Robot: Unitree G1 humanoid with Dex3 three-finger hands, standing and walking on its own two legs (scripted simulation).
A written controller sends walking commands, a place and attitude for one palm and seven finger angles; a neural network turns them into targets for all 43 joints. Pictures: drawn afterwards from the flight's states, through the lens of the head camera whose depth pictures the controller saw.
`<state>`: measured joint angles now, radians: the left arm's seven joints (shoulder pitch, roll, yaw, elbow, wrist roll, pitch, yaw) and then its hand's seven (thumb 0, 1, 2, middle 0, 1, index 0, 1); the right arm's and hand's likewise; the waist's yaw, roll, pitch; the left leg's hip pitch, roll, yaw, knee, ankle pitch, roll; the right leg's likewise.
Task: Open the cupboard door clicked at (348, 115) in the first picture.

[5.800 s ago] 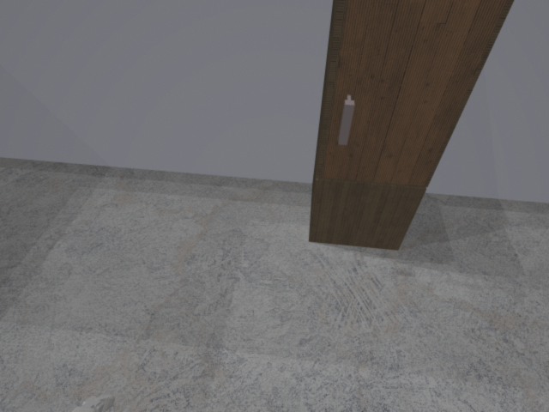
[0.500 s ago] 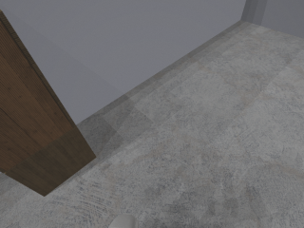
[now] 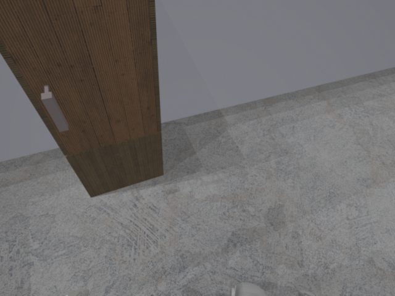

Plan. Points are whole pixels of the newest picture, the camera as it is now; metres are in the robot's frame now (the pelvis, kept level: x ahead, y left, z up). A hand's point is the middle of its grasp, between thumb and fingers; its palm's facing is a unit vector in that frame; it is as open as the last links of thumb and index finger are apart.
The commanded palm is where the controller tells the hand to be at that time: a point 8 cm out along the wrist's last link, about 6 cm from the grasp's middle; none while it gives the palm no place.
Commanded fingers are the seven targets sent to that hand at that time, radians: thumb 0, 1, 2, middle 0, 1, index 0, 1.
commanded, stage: turn to face it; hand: left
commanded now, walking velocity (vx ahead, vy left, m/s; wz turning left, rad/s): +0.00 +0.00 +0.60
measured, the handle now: (55, 108) +0.60 +0.48 -0.09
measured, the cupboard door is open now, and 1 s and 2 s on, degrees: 0 0 0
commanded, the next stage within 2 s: take the last steps up to it in 0.60 s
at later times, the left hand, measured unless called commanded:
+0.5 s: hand out of the picture +0.06 +0.17 -0.14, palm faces +0.25 -0.92 -0.30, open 7.4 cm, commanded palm none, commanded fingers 0.00 0.90 0.90 -0.20 -0.30 -0.20 -0.30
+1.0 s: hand out of the picture -0.12 +0.21 -0.18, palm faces +0.46 -0.87 -0.17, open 7.4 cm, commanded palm none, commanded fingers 0.00 0.90 0.90 -0.20 -0.30 -0.20 -0.30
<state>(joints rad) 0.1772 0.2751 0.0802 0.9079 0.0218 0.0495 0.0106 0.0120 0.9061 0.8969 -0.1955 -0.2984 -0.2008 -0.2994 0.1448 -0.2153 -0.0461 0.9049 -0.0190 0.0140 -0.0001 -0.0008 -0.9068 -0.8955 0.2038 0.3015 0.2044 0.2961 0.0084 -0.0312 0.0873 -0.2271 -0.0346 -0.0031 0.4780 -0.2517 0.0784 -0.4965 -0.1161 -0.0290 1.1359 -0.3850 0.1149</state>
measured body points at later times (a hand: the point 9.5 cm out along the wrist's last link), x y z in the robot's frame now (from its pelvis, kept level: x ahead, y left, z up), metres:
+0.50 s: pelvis -0.01 -0.05 +0.00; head +0.02 -0.08 +0.44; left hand +0.05 +0.22 -0.12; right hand +0.08 -0.30 -0.17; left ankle -0.05 +0.07 -0.66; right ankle +0.01 -0.16 -0.74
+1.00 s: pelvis -0.03 +0.04 +0.01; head -0.05 +0.07 +0.45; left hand -0.15 +0.26 -0.17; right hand +0.13 -0.15 -0.12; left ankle -0.08 +0.09 -0.74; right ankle +0.03 -0.11 -0.65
